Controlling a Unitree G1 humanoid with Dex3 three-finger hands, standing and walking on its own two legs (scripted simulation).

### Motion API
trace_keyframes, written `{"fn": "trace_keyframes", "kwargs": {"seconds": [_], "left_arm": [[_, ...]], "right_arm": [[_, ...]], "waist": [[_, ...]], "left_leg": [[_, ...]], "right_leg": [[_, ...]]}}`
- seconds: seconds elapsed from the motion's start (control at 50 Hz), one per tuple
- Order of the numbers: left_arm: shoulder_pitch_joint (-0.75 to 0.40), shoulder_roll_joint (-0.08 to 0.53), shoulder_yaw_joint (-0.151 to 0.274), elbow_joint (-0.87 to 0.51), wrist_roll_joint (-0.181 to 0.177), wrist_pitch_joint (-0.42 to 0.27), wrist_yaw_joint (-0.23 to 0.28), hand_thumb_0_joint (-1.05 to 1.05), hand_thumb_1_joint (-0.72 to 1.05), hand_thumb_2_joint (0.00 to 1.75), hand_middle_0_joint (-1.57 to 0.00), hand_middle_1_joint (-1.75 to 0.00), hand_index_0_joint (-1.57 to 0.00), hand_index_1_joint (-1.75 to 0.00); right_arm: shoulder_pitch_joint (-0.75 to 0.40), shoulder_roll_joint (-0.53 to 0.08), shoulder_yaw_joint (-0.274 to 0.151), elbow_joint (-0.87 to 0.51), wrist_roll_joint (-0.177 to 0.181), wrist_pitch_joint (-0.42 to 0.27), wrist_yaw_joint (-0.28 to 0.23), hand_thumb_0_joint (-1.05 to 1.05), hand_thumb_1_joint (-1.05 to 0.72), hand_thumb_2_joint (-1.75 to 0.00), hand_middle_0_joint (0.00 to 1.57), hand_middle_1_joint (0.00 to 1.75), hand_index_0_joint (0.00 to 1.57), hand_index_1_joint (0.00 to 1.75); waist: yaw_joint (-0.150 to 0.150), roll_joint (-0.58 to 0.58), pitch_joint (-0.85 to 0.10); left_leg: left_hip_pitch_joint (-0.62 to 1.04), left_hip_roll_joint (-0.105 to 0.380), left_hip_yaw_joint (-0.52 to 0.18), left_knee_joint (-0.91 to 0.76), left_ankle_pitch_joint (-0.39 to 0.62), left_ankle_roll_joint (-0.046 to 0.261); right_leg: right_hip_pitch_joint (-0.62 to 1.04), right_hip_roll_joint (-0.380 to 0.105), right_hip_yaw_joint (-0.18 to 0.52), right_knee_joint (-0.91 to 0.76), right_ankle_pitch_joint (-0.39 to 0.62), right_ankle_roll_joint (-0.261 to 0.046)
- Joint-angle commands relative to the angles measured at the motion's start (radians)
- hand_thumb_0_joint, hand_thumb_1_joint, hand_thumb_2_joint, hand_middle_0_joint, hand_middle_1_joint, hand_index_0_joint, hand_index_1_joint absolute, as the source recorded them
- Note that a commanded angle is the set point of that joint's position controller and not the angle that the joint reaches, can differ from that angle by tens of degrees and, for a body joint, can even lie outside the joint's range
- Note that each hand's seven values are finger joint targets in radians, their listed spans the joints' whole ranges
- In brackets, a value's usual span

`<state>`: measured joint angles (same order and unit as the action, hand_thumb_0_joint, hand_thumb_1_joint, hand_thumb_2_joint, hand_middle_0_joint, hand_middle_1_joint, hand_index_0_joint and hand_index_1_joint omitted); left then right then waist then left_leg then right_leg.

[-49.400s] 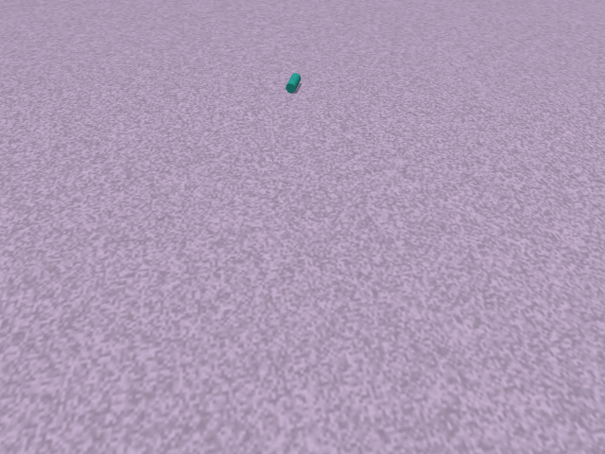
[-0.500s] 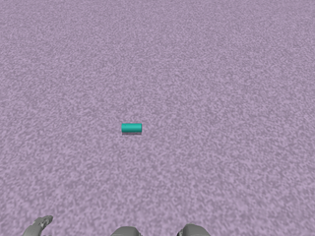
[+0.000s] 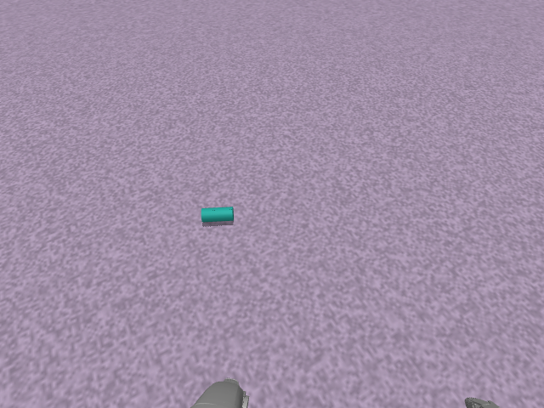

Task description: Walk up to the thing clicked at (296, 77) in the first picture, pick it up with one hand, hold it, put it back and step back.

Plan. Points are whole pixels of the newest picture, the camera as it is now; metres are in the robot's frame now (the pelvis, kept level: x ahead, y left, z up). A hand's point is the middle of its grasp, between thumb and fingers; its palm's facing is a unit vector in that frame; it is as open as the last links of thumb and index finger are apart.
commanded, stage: step back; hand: left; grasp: from above
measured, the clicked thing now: (217, 214) +0.98 +0.29 -0.73
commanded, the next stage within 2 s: stand in 1.02 s
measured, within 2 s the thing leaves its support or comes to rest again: neither
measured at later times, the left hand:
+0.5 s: hand out of the picture +0.04 +0.27 -0.14, palm faces +0.08 -0.92 -0.40, open 7.4 cm
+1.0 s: hand out of the picture +0.08 +0.27 -0.15, palm faces +0.09 -0.93 -0.36, open 7.4 cm
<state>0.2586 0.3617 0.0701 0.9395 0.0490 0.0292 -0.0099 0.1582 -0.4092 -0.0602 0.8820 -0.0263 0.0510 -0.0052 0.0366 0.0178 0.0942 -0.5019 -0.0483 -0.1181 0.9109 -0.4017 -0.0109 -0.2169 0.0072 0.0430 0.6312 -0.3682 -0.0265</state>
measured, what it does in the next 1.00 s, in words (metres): steps on the spot: left foot, then left foot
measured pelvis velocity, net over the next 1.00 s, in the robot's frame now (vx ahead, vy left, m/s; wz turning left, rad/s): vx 0.03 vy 0.00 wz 0.09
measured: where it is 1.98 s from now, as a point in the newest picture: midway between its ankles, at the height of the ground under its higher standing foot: outside the picture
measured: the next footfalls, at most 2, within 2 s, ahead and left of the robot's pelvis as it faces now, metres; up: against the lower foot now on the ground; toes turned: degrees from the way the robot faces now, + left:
left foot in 0.18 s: +0.04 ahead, +0.14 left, +0.00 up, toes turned +2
left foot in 0.74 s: +0.12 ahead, +0.14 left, +0.00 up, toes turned +8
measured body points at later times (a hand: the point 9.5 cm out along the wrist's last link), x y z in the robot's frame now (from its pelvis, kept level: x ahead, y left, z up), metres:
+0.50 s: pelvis -0.01 -0.02 +0.00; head -0.01 -0.02 +0.45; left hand +0.03 +0.31 -0.11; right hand +0.06 -0.33 -0.13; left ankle +0.00 +0.13 -0.72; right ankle +0.01 -0.12 -0.73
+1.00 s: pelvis +0.03 +0.00 +0.00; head +0.05 +0.01 +0.45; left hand +0.07 +0.32 -0.13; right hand +0.20 -0.27 -0.12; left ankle +0.08 +0.14 -0.73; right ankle +0.02 -0.12 -0.73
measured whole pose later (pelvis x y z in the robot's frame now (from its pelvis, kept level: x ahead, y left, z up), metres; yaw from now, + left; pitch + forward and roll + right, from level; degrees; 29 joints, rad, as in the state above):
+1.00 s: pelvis +0.03 +0.00 +0.00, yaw +5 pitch -3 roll -1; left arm 0.15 0.37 0.03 1.05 0.01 -0.02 0.00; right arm 0.03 -0.32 -0.02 1.04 -0.02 -0.01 0.01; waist 0.02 0.00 0.09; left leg -0.31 0.05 0.03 0.56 -0.21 -0.01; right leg -0.16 0.00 -0.01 0.55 -0.35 0.00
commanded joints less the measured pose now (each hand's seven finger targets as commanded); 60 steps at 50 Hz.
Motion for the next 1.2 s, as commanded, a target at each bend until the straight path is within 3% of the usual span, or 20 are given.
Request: {"fn": "trace_keyframes", "kwargs": {"seconds": [0.0, 0.06, 0.14, 0.16, 0.18, 0.2, 0.22, 0.34, 0.4, 0.42, 0.44, 0.46, 0.54, 0.64, 0.7, 0.76, 0.78, 0.9, 1.0, 1.18], "left_arm": [[-0.131, 0.282, 0.080, -0.121, 0.002, -0.061, 0.022, 0.00, 0.90, 0.90, -0.20, -0.30, -0.20, -0.30], [-0.077, 0.293, 0.083, -0.101, 0.006, -0.061, 0.014, 0.00, 0.90, 0.90, -0.20, -0.30, -0.20, -0.30], [-0.094, 0.267, 0.054, -0.098, -0.006, -0.039, 0.003, 0.00, 0.90, 0.90, -0.20, -0.30, -0.20, -0.30], [-0.065, 0.218, 0.038, -0.094, -0.008, -0.035, 0.002, 0.00, 0.90, 0.90, -0.20, -0.30, -0.20, -0.30], [-0.100, 0.173, 0.022, -0.098, -0.027, -0.037, -0.003, 0.00, 0.90, 0.90, -0.20, -0.30, -0.20, -0.30], [-0.149, 0.241, 0.049, -0.087, -0.029, -0.036, 0.004, 0.00, 0.90, 0.90, -0.20, -0.30, -0.20, -0.30], [-0.137, 0.254, 0.050, -0.090, -0.026, -0.037, 0.001, 0.00, 0.90, 0.90, -0.20, -0.30, -0.20, -0.30], [-0.050, 0.218, 0.057, -0.032, -0.022, -0.053, -0.014, 0.00, 0.90, 0.90, -0.20, -0.30, -0.20, -0.30], [0.045, 0.206, 0.064, 0.009, -0.014, -0.062, -0.001, 0.00, 0.90, 0.90, -0.20, -0.30, -0.20, -0.30], [0.061, 0.237, 0.075, 0.010, -0.004, -0.068, 0.007, 0.00, 0.90, 0.90, -0.20, -0.30, -0.20, -0.30], [0.081, 0.322, 0.093, 0.004, 0.006, -0.073, 0.015, 0.00, 0.90, 0.90, -0.20, -0.30, -0.20, -0.30], [-0.014, 0.366, 0.101, -0.031, 0.004, -0.076, 0.015, 0.00, 0.90, 0.90, -0.20, -0.30, -0.20, -0.30], [-0.097, 0.262, 0.067, -0.050, -0.017, -0.104, 0.020, 0.00, 0.90, 0.90, -0.20, -0.30, -0.20, -0.30], [-0.092, 0.253, 0.046, -0.041, -0.029, -0.093, 0.022, 0.00, 0.90, 0.90, -0.20, -0.30, -0.20, -0.30], [-0.111, 0.244, 0.030, -0.049, -0.043, -0.072, 0.027, 0.00, 0.90, 0.90, -0.20, -0.30, -0.20, -0.30], [-0.065, 0.198, 0.015, -0.030, -0.066, -0.049, 0.031, 0.00, 0.90, 0.90, -0.20, -0.30, -0.20, -0.30], [-0.086, 0.199, 0.012, -0.016, -0.058, -0.047, 0.033, 0.00, 0.90, 0.90, -0.20, -0.30, -0.20, -0.30], [-0.120, 0.254, 0.016, 0.040, -0.035, -0.071, 0.026, 0.00, 0.90, 0.90, -0.20, -0.30, -0.20, -0.30], [-0.139, 0.195, -0.021, 0.084, -0.047, -0.077, 0.022, 0.00, 0.90, 0.90, -0.20, -0.30, -0.20, -0.30], [-0.197, 0.212, -0.025, 0.116, -0.043, -0.075, 0.019, 0.00, 0.90, 0.90, -0.20, -0.30, -0.20, -0.30]], "right_arm": [[0.015, -0.177, -0.043, -0.041, 0.004, -0.047, -0.001, 0.00, -0.90, -0.90, 0.20, 0.30, 0.20, 0.30], [-0.015, -0.158, -0.036, -0.035, -0.007, -0.058, 0.015, 0.00, -0.90, -0.90, 0.20, 0.30, 0.20, 0.30], [0.069, -0.153, -0.050, 0.033, -0.004, -0.087, 0.011, 0.00, -0.90, -0.90, 0.20, 0.30, 0.20, 0.30], [0.109, -0.171, -0.061, 0.049, -0.013, -0.096, 0.005, 0.00, -0.90, -0.90, 0.20, 0.30, 0.20, 0.30], [0.108, -0.250, -0.076, 0.045, -0.014, -0.099, 0.002, 0.00, -0.90, -0.90, 0.20, 0.30, 0.20, 0.30], [0.126, -0.315, -0.088, 0.040, -0.011, -0.097, 0.007, 0.00, -0.90, -0.90, 0.20, 0.30, 0.20, 0.30], [0.094, -0.300, -0.085, 0.026, -0.013, -0.104, 0.006, 0.00, -0.90, -0.90, 0.20, 0.30, 0.20, 0.30], [0.042, -0.241, -0.066, 0.015, -0.018, -0.097, 0.011, 0.00, -0.90, -0.90, 0.20, 0.30, 0.20, 0.30], [-0.006, -0.192, -0.049, 0.000, -0.007, -0.070, 0.014, 0.00, -0.90, -0.90, 0.20, 0.30, 0.20, 0.30], [0.018, -0.138, -0.031, -0.007, -0.003, -0.067, 0.009, 0.00, -0.90, -0.90, 0.20, 0.30, 0.20, 0.30], [-0.018, -0.086, -0.019, -0.034, 0.000, -0.069, 0.004, 0.00, -0.90, -0.90, 0.20, 0.30, 0.20, 0.30], [-0.016, -0.154, -0.039, -0.013, -0.009, -0.067, -0.009, 0.00, -0.90, -0.90, 0.20, 0.30, 0.20, 0.30], [0.088, -0.148, -0.035, 0.054, 0.003, -0.086, 0.000, 0.00, -0.90, -0.90, 0.20, 0.30, 0.20, 0.30], [0.038, -0.110, -0.023, 0.055, 0.002, -0.087, 0.004, 0.00, -0.90, -0.90, 0.20, 0.30, 0.20, 0.30], [0.054, -0.119, -0.030, 0.078, 0.001, -0.088, -0.003, 0.00, -0.90, -0.90, 0.20, 0.30, 0.20, 0.30], [-0.010, -0.231, -0.043, 0.059, 0.008, -0.092, -0.013, 0.00, -0.90, -0.90, 0.20, 0.30, 0.20, 0.30], [-0.035, -0.227, -0.041, 0.064, 0.011, -0.087, -0.013, 0.00, -0.90, -0.90, 0.20, 0.30, 0.20, 0.30], [-0.138, -0.142, -0.005, 0.094, 0.013, -0.072, -0.007, 0.00, -0.90, -0.90, 0.20, 0.30, 0.20, 0.30], [-0.135, -0.143, 0.006, 0.139, 0.021, -0.082, 0.006, 0.00, -0.90, -0.90, 0.20, 0.30, 0.20, 0.30], [-0.175, -0.132, 0.013, 0.179, 0.020, -0.087, 0.010, 0.00, -0.90, -0.90, 0.20, 0.30, 0.20, 0.30]], "waist": [[-0.019, -0.153, -0.026], [0.029, -0.201, 0.000], [-0.023, -0.151, -0.033], [-0.041, -0.068, -0.070], [-0.056, 0.120, -0.079], [-0.080, 0.119, -0.037], [-0.059, 0.073, 0.011], [-0.044, 0.157, -0.030], [0.032, 0.094, -0.062], [0.042, -0.022, -0.072], [0.069, -0.222, -0.049], [0.045, -0.142, 0.037], [-0.020, -0.101, 0.000], [-0.008, -0.175, -0.063], [-0.040, -0.118, -0.105], [-0.020, 0.089, -0.210], [-0.019, 0.093, -0.185], [-0.030, 0.015, -0.128], [-0.045, -0.008, -0.185], [-0.040, -0.035, -0.127]], "left_leg": [[0.039, 0.011, 0.003, 0.070, -0.003, -0.014], [0.038, 0.037, 0.059, -0.167, -0.063, -0.019], [0.343, 0.005, 0.137, -0.528, 0.067, 0.013], [0.471, 0.046, 0.043, -0.551, 0.048, 0.032], [0.480, 0.244, -0.330, -0.636, -0.238, 0.127], [0.301, 0.367, -0.476, -0.725, -0.471, 0.236], [0.260, 0.373, -0.468, -0.737, -0.444, 0.255], [0.195, 0.257, -0.203, -0.647, -0.189, 0.184], [0.028, 0.174, -0.065, -0.493, -0.214, 0.108], [-0.070, 0.115, -0.015, -0.349, -0.192, 0.068], [-0.225, -0.031, 0.053, -0.089, -0.181, 0.024], [-0.152, 0.033, -0.031, 0.014, -0.146, 0.015], [-0.022, 0.076, -0.027, -0.036, 0.009, 0.014], [0.171, 0.062, 0.143, -0.275, 0.087, 0.014], [0.312, 0.063, 0.149, -0.448, 0.366, 0.042], [0.334, 0.340, -0.166, -0.463, 0.524, 0.234], [0.277, 0.355, -0.175, -0.491, 0.478, 0.238], [0.267, 0.173, 0.038, -0.423, 0.264, 0.051], [0.411, 0.181, 0.043, -0.462, 0.472, 0.061], [0.432, 0.186, 0.046, -0.580, 0.397, 0.031]], "right_leg": [[-0.107, -0.218, 0.210, -0.308, -0.182, -0.144], [-0.015, -0.229, 0.227, -0.323, -0.333, -0.139], [-0.099, -0.201, 0.139, -0.200, -0.160, -0.109], [-0.188, -0.169, 0.088, -0.087, -0.102, -0.085], [-0.343, -0.048, -0.014, 0.058, -0.164, -0.013], [-0.287, -0.029, -0.035, 0.227, -0.214, -0.007], [-0.288, -0.048, 0.018, 0.291, -0.182, -0.010], [-0.100, -0.021, -0.060, 0.061, -0.104, 0.009], [0.172, 0.024, -0.104, -0.162, 0.038, -0.010], [0.262, -0.043, 0.040, -0.247, -0.064, -0.031], [0.232, -0.291, 0.455, -0.440, -0.418, -0.120], [0.026, -0.431, 0.561, -0.483, -0.533, -0.195], [0.053, -0.279, 0.226, -0.364, 0.052, -0.143], [0.052, -0.257, 0.039, -0.178, 0.690, -0.120], [0.016, -0.193, -0.006, -0.050, 0.626, -0.060], [-0.015, -0.033, -0.056, 0.099, 0.103, 0.013], [0.019, -0.030, -0.051, 0.065, -0.034, 0.003], [0.008, -0.145, 0.107, -0.206, 0.187, -0.038], [0.053, -0.135, 0.060, -0.239, 0.397, 0.000], [0.081, -0.139, 0.044, -0.360, 0.280, 0.017]]}}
